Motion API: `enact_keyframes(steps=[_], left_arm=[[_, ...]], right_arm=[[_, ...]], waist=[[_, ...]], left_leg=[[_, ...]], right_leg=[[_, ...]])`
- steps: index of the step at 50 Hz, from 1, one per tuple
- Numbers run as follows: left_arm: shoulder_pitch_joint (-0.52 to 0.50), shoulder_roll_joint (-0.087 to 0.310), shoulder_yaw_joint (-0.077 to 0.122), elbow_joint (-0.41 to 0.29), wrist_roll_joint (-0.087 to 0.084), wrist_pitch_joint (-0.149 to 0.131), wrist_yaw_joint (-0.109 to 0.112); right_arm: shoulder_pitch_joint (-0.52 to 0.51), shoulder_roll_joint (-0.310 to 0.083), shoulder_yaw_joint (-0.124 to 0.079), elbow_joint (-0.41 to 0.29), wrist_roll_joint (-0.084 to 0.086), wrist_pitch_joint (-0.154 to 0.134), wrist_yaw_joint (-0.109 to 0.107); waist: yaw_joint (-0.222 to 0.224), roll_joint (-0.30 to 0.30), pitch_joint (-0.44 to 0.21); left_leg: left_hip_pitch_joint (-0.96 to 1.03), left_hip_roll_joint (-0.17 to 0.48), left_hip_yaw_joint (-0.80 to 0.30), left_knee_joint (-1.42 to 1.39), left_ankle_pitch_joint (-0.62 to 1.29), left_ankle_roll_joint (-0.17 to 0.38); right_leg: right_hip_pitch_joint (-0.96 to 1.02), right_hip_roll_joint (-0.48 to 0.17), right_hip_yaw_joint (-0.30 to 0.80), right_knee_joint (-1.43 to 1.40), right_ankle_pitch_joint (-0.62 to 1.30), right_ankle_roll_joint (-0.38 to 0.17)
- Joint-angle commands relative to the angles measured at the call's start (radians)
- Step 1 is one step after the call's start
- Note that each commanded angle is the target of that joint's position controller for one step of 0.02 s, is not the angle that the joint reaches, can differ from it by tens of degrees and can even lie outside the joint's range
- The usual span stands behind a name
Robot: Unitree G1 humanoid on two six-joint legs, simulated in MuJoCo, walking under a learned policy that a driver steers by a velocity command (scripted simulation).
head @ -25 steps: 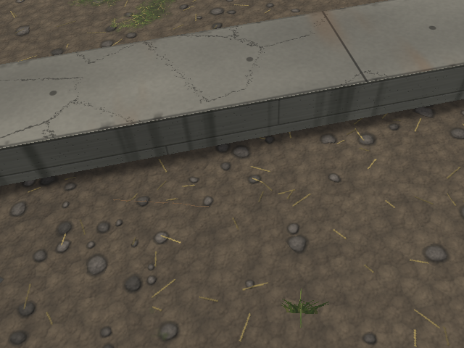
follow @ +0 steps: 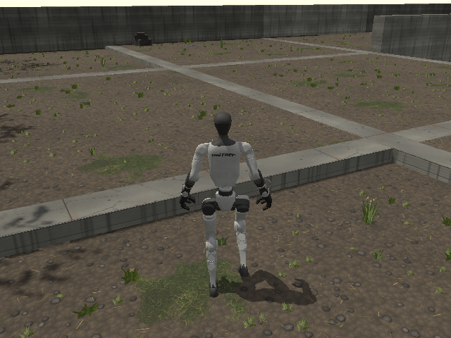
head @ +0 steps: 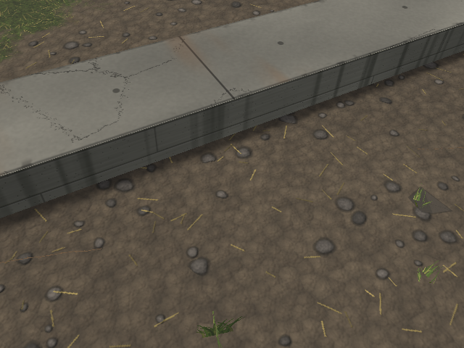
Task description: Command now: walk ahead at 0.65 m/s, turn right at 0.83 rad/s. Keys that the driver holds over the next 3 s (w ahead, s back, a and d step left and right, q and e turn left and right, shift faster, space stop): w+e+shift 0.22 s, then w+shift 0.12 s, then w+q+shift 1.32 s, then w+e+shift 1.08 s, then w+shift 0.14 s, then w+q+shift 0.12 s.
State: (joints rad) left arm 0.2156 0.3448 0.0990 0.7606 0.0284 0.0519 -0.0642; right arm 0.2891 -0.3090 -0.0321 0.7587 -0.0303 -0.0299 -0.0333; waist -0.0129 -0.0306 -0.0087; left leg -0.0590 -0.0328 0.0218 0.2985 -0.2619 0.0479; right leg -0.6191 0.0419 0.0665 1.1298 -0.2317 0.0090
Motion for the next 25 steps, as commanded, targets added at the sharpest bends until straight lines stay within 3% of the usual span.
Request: enact_keyframes(steps=[1,7,10,12,13,15,16,17,18,19,20,21,22,23,24,25], left_arm=[[-0.103,0.059,0.005,-0.091,0.001,-0.011,-0.025],[-0.237,0.046,-0.009,-0.134,0.007,-0.018,-0.044],[-0.337,0.021,-0.030,-0.178,0.008,-0.027,-0.057],[-0.396,-0.007,-0.051,-0.211,0.008,-0.034,-0.060],[-0.396,-0.022,-0.062,-0.220,0.007,-0.038,-0.056],[-0.312,-0.025,-0.070,-0.198,0.010,-0.042,-0.036],[-0.179,0.003,-0.057,-0.163,0.012,-0.047,-0.023],[0.023,0.047,-0.034,-0.103,0.011,-0.054,-0.008],[0.235,0.107,-0.004,-0.034,0.021,-0.062,0.011],[0.218,0.222,0.026,-0.019,0.039,-0.063,0.032],[0.258,0.244,0.033,-0.044,0.014,-0.067,0.038],[0.218,0.204,0.026,-0.007,0.020,-0.076,0.046],[0.192,0.160,0.016,0.021,0.023,-0.092,0.055],[0.127,0.096,-0.001,0.022,0.031,-0.109,0.055],[0.078,0.051,-0.019,0.029,0.023,-0.122,0.059],[0.074,0.014,-0.031,0.035,0.013,-0.136,0.057]], right_arm=[[0.014,-0.131,-0.033,-0.044,-0.004,-0.044,0.013],[0.144,-0.112,-0.033,0.020,-0.009,-0.069,0.022],[0.186,-0.090,-0.026,0.060,-0.011,-0.077,0.018],[0.229,-0.082,-0.021,0.095,-0.017,-0.079,0.015],[0.228,-0.084,-0.018,0.109,-0.020,-0.079,0.013],[0.222,-0.123,-0.018,0.132,-0.016,-0.075,0.003],[0.213,-0.164,-0.024,0.141,-0.017,-0.063,0.000],[0.193,-0.200,-0.031,0.138,-0.012,-0.056,0.000],[0.137,-0.206,-0.030,0.127,0.002,-0.055,0.005],[0.209,-0.029,0.008,0.080,0.022,-0.059,0.037],[0.158,-0.084,-0.005,0.038,0.049,-0.080,0.038],[0.012,-0.124,-0.022,0.010,0.061,-0.083,0.032],[0.029,-0.077,-0.010,0.010,0.064,-0.086,0.033],[0.057,-0.062,-0.010,0.042,0.050,-0.075,0.040],[0.109,-0.035,-0.007,0.071,0.031,-0.049,0.050],[0.162,-0.011,-0.004,0.096,0.023,-0.022,0.060]], waist=[[-0.029,0.126,0.110],[-0.079,0.108,0.184],[-0.096,0.103,0.231],[-0.103,0.100,0.241],[-0.083,0.100,0.230],[-0.010,0.144,0.138],[0.070,0.175,0.055],[0.163,0.198,-0.058],[0.282,0.171,-0.136],[0.155,-0.106,-0.243],[0.186,-0.050,-0.427],[0.188,0.058,-0.241],[0.127,0.069,-0.077],[0.073,0.122,0.002],[0.016,0.084,0.046],[-0.013,0.025,0.054]], left_leg=[[0.070,0.264,-0.177,-0.198,-0.225,0.042],[0.147,0.288,-0.025,-0.225,-0.107,0.031],[0.183,0.291,0.074,-0.244,0.021,0.020],[0.210,0.294,0.136,-0.225,0.252,0.016],[0.203,0.290,0.179,-0.196,0.473,0.013],[0.177,0.310,0.233,-0.067,1.181,0.021],[0.175,0.336,0.233,0.107,1.402,0.036],[0.113,0.356,0.219,0.328,1.439,0.057],[-0.094,0.321,0.222,0.629,1.225,0.055],[-0.549,0.149,0.184,1.058,-0.005,0.018],[-0.633,0.052,-0.048,1.267,-0.166,0.040],[-0.716,0.080,-0.121,1.275,-0.028,0.051],[-0.699,0.112,-0.109,1.208,0.014,0.051],[-0.644,0.156,-0.116,1.119,0.038,0.052],[-0.589,0.172,-0.119,1.077,0.058,0.047],[-0.541,0.185,-0.119,1.048,0.072,0.039]], right_leg=[[-0.294,-0.069,0.002,0.113,0.076,0.008],[-0.402,-0.099,-0.036,0.038,0.127,-0.012],[-0.404,-0.118,-0.117,-0.079,0.111,-0.054],[-0.357,-0.111,-0.178,-0.177,0.062,-0.095],[-0.270,-0.087,-0.210,-0.249,0.029,-0.127],[0.015,0.021,-0.290,-0.340,-0.032,-0.190],[0.177,0.070,-0.283,-0.344,-0.093,-0.216],[0.414,0.100,-0.243,-0.373,-0.131,-0.243],[0.740,0.062,-0.120,-0.535,-0.084,-0.273],[1.112,-0.267,0.333,-0.612,-0.408,-0.316],[1.132,-0.431,0.758,-0.782,-0.460,-0.325],[0.990,-0.388,0.582,-0.829,-0.307,-0.275],[0.796,-0.381,0.435,-0.850,-0.159,-0.259],[0.650,-0.336,0.311,-0.882,-0.095,-0.217],[0.553,-0.277,0.192,-0.919,-0.066,-0.173],[0.491,-0.268,0.123,-0.948,-0.025,-0.148]])
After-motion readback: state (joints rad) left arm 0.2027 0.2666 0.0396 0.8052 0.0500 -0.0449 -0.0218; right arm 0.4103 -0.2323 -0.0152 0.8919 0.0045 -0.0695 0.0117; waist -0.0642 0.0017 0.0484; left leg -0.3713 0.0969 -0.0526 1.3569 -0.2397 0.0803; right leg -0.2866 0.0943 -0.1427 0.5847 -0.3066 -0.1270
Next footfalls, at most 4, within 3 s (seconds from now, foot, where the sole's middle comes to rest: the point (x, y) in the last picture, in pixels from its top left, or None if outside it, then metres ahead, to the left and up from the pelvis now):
0.36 right None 0.33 -0.20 -0.78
0.82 left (308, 272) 0.76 -0.26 -0.78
1.20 right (347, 181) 1.16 -0.46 -0.78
1.62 left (268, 145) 1.34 -0.16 -0.78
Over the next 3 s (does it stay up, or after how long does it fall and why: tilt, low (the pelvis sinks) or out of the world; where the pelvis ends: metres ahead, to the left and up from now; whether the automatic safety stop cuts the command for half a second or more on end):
stays up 2.41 0.29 0.17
